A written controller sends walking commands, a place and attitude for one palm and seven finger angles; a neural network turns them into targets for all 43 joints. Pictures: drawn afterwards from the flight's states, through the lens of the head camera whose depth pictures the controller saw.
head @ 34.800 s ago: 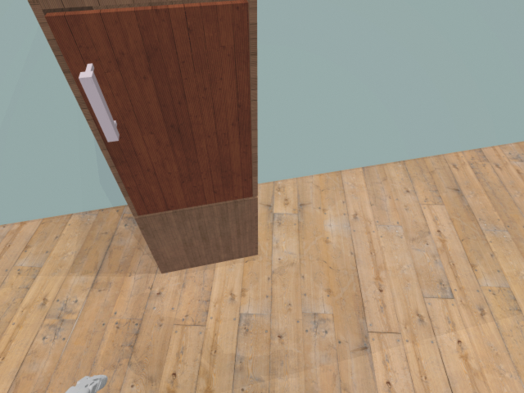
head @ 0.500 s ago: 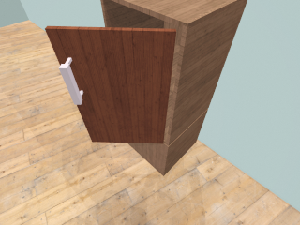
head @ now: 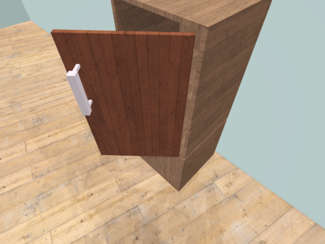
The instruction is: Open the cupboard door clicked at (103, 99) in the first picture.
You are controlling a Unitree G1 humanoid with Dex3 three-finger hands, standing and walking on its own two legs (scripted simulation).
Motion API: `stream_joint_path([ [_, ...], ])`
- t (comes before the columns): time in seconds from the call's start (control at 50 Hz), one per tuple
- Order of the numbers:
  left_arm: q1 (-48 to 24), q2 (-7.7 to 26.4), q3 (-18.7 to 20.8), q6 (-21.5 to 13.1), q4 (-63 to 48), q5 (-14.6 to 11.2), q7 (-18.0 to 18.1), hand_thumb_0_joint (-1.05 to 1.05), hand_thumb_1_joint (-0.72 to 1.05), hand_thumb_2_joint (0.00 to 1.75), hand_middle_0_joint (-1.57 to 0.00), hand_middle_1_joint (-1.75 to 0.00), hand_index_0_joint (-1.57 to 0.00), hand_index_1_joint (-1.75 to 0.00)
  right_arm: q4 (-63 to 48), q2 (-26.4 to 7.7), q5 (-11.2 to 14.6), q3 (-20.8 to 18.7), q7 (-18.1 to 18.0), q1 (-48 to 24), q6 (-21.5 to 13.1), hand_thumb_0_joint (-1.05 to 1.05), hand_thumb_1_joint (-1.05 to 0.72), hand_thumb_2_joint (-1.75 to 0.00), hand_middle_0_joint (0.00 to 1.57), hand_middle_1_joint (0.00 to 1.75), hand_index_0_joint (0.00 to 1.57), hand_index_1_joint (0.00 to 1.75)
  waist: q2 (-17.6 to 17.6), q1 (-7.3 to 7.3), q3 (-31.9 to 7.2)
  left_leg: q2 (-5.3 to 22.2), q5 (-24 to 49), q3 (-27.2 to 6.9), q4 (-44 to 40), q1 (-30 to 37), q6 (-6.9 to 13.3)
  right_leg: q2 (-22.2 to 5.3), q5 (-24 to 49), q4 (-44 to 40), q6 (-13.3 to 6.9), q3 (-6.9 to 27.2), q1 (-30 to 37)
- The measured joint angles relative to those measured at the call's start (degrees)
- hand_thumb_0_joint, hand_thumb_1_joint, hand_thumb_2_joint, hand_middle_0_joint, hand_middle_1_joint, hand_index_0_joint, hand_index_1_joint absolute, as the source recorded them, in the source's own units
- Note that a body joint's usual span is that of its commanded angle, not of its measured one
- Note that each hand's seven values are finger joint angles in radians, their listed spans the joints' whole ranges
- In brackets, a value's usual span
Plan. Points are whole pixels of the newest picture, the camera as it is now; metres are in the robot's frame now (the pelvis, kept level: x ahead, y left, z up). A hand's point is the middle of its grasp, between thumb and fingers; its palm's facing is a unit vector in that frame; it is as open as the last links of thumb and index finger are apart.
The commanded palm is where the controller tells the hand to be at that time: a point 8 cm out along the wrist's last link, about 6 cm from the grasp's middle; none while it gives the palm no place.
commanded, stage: look again from close up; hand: left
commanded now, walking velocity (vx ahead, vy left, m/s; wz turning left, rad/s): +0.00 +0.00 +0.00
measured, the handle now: (82, 90) +0.52 +0.29 +0.08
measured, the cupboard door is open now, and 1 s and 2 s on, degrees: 43 43 43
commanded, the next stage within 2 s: shuffle to correct the standing spot in 0.24 s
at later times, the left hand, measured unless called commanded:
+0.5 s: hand out of the picture +0.00 +0.19 -0.18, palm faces +0.05 -0.98 -0.21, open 7.3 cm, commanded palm none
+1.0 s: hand out of the picture -0.02 +0.18 -0.18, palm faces +0.03 -0.99 -0.16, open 7.3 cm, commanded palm none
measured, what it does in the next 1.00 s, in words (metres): stands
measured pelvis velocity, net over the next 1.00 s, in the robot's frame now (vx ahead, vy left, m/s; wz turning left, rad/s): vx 0.00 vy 0.02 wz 0.00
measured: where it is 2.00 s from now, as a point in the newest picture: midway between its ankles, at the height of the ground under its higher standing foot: outside the picture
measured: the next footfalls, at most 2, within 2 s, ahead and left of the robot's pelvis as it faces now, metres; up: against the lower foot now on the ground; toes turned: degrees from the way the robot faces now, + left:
none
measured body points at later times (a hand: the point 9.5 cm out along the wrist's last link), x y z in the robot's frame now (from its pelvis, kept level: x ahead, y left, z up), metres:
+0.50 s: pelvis +0.00 +0.01 +0.00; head +0.01 +0.01 +0.45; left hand -0.01 +0.24 -0.16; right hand +0.01 -0.21 -0.16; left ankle +0.00 +0.12 -0.74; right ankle -0.05 -0.10 -0.74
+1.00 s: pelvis +0.00 +0.02 +0.00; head +0.02 +0.02 +0.45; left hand -0.02 +0.23 -0.17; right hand -0.01 -0.19 -0.16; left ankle +0.00 +0.12 -0.74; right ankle -0.05 -0.10 -0.74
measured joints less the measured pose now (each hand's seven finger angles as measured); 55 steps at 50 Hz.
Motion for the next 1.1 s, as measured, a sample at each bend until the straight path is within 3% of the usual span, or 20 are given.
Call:
stream_joint_path([
  [0.42,-0.4,-0.3,0.2,0.2,0.2,0.1,-0.1,0.0,0.91,0.9,-0.2,-0.3,-0.2,-0.3,0.1,0.0,0.0,-0.2,0.1,0.0,-0.2,0.01,-0.92,-0.9,0.2,0.3,0.2,0.29,-0.3,0.2,0.1,-0.9,0.4,0.2,-0.6,0.2,0.8,-0.9,0.2,-0.2,0.7,0.1,0.0],
  [0.6,-0.4,-0.1,1.5,1.2,-1.9,0.2,0.4,0.0,0.91,0.9,-0.2,-0.3,-0.2,-0.3,-3.1,-1.0,-0.2,-1.4,0.4,-0.8,1.7,0.01,-0.91,-0.9,0.2,0.3,0.19,0.29,0.4,0.83,0.7,-1.7,-1.0,0.6,3.3,-2.6,1.5,-2.0,-1.6,4.8,1.3,0.5,-3.2],
  [0.76,0.2,0.7,1.3,1.5,-1.0,0.7,-0.1,0.0,0.91,0.9,-0.2,-0.3,-0.2,-0.3,-2.5,-0.4,-0.4,-1.1,0.6,-0.1,0.4,0.01,-0.92,-0.9,0.2,0.3,0.19,0.29,-0.6,0.59,-0.2,-2.7,-0.8,1.1,2.1,-1.9,2.7,-3.0,-1.6,4.5,2.2,1.0,-3.1],
  [1.1,1.0,-2.4,0.1,0.4,1.2,0.0,0.1,0.0,0.91,0.9,-0.2,-0.3,-0.2,-0.3,1.1,2.0,0.1,-0.2,-0.3,1.6,-0.5,0.01,-0.92,-0.9,0.2,0.3,0.2,0.29,-1.0,0.01,0.4,-1.6,-1.1,0.6,0.6,-0.1,1.5,-1.7,-0.9,0.6,1.7,0.5,-0.2],
])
